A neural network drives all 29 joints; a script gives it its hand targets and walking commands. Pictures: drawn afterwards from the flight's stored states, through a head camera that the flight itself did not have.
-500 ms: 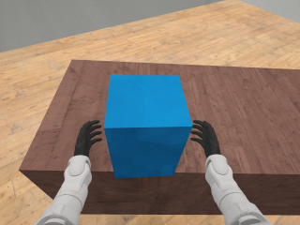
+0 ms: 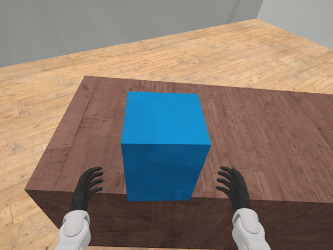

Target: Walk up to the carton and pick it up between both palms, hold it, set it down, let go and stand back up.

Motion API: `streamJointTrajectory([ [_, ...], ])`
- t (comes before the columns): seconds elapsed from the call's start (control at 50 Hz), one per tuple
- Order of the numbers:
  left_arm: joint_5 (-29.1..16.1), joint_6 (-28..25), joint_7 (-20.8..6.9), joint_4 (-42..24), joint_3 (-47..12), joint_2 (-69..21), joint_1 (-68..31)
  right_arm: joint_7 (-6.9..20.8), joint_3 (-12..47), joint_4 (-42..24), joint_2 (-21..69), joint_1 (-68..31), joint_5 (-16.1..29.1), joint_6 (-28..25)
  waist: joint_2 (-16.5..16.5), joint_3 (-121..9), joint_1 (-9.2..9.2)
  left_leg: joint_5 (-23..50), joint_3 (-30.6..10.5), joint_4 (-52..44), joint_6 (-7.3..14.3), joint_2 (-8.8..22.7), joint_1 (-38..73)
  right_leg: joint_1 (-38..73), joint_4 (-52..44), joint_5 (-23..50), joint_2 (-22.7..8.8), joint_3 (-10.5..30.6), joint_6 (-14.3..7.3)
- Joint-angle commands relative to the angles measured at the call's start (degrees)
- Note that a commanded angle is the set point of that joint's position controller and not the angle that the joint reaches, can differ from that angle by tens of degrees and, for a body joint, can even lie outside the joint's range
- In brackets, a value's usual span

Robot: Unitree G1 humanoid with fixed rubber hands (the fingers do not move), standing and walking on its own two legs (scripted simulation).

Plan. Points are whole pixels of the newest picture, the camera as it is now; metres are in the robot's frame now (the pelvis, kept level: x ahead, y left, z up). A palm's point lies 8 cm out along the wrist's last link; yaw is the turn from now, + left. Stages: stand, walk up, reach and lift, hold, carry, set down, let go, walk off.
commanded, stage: set down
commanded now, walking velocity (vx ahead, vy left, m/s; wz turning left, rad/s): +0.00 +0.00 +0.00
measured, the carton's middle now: (161, 150) +0.41 +0.03 +0.00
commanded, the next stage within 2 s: let go in 1.88 s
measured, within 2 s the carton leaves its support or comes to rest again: neither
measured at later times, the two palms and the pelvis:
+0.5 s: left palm (77, 222) +0.20 +0.20 -0.02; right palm (255, 233) +0.20 -0.20 -0.01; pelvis +0.03 +0.00 +0.01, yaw -2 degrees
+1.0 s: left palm (71, 224) +0.20 +0.22 -0.04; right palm (251, 235) +0.20 -0.20 -0.03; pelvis +0.05 +0.01 +0.01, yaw -3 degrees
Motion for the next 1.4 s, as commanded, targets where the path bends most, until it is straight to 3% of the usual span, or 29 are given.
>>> streamJointTrajectory([
  [0.0,-0.24,-2.03,0.04,-16.62,0.04,4.99,-11.53,0.45,-1.54,-14.58,-6.13,-9.82,-0.09,-3.25,4.93,-13.1,-0.02,2.3,3.64,-5.7,0.43,-3.77,14.17,-0.24,-11.3,-2.19,0.8,1.56,-0.95],
  [0.24,2.21,2.17,-0.62,-27.19,-0.9,3.23,7.82,2.08,-0.47,-23.48,-7.59,10.64,-0.58,-3.76,3.41,-1.63,1.14,12.2,3.79,-7.84,-0.09,-3.4,21.12,2.36,-15.09,4.55,1.68,1.03,-1.21],
  [0.42,3.18,4.36,-0.01,-30.96,-0.84,4.17,10.59,3.09,-2.3,-28.29,-7.6,14.66,-2.59,-2.04,2.67,4.8,1.01,7.64,4.69,-9.92,1.08,-2.9,20.73,1.62,-16.88,1.22,0.46,2.16,-1.14],
  [0.52,3.74,6.25,-0.3,-29.67,-0.14,5.08,10.95,3.08,-1.92,-27.63,-6.97,15.93,-3.57,0.1,3.07,4.65,1.35,6.7,5.45,-10.3,1.51,-2.94,21.24,2.3,-17.2,1.67,-0.28,2.84,-0.84],
  [0.76,5.38,9.61,-2.17,-27.92,0.47,5.1,14.62,3.31,-3.31,-24.42,-8.46,17.82,-5.16,0.76,4.44,1.86,1.27,15.05,4.97,-9.71,0.62,-2.91,25.35,3.84,-17.62,10.84,0.9,1.61,-1.04],
  [1.02,5.17,11.52,-2.32,-27.08,0.11,5.2,13.89,4.29,-5.29,-22.03,-9.03,16.76,-7.0,2.47,3.45,3.72,0.62,13.2,4.81,-11.03,0.56,-2.42,24.01,3.4,-18.32,8.02,1.3,0.93,-1.48],
  [1.38,7.19,17.47,-3.37,-23.89,1.43,5.98,12.02,4.11,-5.32,-18.01,-9.5,15.65,-9.89,4.5,3.51,1.71,1.11,11.97,5.74,-11.05,0.56,-2.8,23.87,3.66,-17.93,10.89,1.39,0.27,-0.58],
])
